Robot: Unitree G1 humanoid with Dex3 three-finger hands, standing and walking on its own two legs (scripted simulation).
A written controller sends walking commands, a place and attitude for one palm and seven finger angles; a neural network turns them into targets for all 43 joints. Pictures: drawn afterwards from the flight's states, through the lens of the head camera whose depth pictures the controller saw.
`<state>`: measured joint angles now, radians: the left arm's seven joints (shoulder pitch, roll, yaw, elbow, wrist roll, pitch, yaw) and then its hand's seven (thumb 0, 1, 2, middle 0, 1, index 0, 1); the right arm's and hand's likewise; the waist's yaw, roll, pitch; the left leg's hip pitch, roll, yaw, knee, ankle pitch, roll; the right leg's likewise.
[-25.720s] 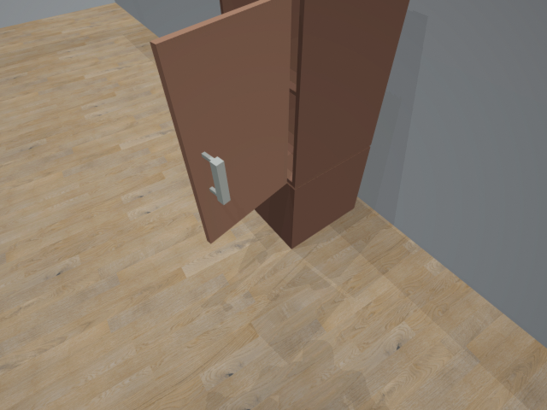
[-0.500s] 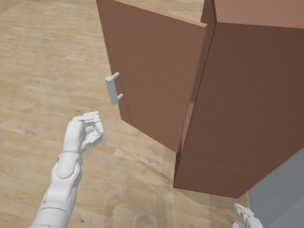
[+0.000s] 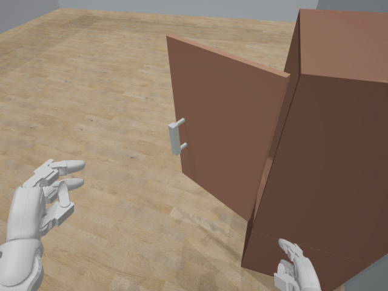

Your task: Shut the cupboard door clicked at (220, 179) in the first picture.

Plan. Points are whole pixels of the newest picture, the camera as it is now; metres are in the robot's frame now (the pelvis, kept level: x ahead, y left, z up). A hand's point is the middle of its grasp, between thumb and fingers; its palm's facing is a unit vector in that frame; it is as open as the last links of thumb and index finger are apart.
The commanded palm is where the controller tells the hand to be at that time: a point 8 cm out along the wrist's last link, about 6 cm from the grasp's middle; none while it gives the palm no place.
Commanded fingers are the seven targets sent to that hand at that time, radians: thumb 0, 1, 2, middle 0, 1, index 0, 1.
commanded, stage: draw the hand back to the body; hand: left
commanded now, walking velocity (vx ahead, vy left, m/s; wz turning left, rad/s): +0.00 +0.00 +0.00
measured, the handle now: (179, 136) +0.62 +0.13 -0.08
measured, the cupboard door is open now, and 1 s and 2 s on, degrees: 64 64 64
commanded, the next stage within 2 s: step back with the hand held close in 0.50 s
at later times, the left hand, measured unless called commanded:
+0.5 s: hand (55, 212) +0.19 +0.24 +0.16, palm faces +0.42 -0.81 -0.42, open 7.4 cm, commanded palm +0.14 +0.28 +0.17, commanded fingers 0.00 0.90 0.90 -0.20 -0.30 -0.20 -0.30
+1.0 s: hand (34, 213) +0.18 +0.27 +0.16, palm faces +0.34 -0.78 -0.52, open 7.4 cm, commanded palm +0.12 +0.31 +0.17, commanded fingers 0.00 0.90 0.90 -0.20 -0.30 -0.20 -0.30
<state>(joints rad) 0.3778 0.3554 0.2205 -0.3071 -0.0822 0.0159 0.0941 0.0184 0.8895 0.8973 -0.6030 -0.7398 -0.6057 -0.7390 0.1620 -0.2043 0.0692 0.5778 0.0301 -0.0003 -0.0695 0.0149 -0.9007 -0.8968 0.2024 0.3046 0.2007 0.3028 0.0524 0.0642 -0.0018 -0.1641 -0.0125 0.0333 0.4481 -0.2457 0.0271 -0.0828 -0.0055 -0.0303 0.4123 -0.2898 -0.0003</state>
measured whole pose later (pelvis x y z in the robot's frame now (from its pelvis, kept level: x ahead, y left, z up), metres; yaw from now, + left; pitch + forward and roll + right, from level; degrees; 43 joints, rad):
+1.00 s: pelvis -0.03 +0.01 +0.00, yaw -2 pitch +1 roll -1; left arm 0.56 0.46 0.40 -0.46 -0.08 -0.13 0.12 0.02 0.88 0.90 -0.21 -0.31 -0.21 -0.30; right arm 0.16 -0.24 -0.01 0.57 0.03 0.05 -0.10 0.02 -0.90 -0.90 0.20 0.30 0.20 0.30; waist 0.00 0.04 -0.01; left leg -0.30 -0.01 0.06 0.51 -0.23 0.04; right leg -0.23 -0.01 0.00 0.49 -0.27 0.02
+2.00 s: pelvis -0.23 +0.01 -0.02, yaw +0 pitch +2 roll -3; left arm 0.49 0.43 0.41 -0.57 -0.05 -0.28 0.14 0.02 0.88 0.90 -0.21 -0.31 -0.21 -0.31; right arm 0.13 -0.16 0.01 0.68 0.01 -0.10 -0.07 0.02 -0.90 -0.90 0.20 0.30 0.20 0.30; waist 0.05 0.00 0.01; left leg -0.53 0.12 0.13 0.49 0.01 0.03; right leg -0.12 0.07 0.03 0.54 -0.43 0.01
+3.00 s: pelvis -0.31 +0.14 +0.00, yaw -4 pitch +3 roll -1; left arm 0.60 0.48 0.47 -0.62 -0.04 -0.23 0.16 0.02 0.88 0.90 -0.21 -0.31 -0.21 -0.30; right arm 0.23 -0.16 0.04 0.61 -0.02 -0.13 -0.06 0.02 -0.90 -0.90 0.20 0.30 0.20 0.30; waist -0.04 -0.04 0.01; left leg -0.39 -0.01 0.04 0.46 -0.12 0.04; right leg -0.16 0.04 -0.04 0.42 -0.32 -0.03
